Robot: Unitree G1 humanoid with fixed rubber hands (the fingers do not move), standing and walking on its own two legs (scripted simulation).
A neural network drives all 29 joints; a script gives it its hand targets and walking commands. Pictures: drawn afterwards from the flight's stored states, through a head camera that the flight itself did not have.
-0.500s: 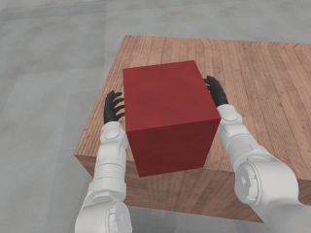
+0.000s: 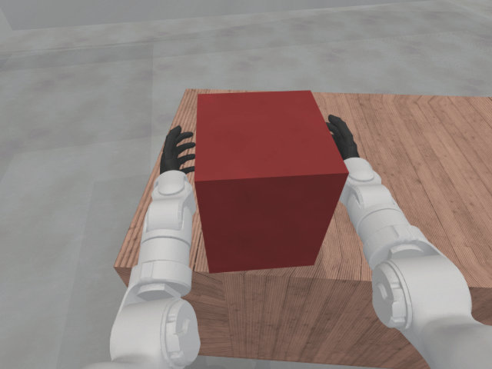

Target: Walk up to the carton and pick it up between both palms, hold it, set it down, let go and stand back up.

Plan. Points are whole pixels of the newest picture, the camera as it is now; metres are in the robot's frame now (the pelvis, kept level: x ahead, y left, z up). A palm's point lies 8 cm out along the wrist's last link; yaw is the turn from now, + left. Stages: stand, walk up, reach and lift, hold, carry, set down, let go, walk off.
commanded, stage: reach and lift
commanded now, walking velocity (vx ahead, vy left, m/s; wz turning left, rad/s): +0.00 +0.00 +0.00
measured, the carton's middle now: (258, 184) +0.41 +0.02 +0.09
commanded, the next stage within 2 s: hold in 1.88 s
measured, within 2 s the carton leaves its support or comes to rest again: neither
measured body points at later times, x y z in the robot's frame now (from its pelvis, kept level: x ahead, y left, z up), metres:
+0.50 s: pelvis +0.00 +0.02 +0.00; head -0.04 +0.03 +0.45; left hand +0.39 +0.18 +0.18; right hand +0.41 -0.11 +0.17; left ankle +0.02 +0.14 -0.75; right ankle +0.02 -0.09 -0.75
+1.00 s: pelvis -0.01 +0.03 +0.00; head -0.06 +0.04 +0.45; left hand +0.39 +0.17 +0.21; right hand +0.39 -0.12 +0.20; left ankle +0.02 +0.14 -0.75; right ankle +0.02 -0.09 -0.75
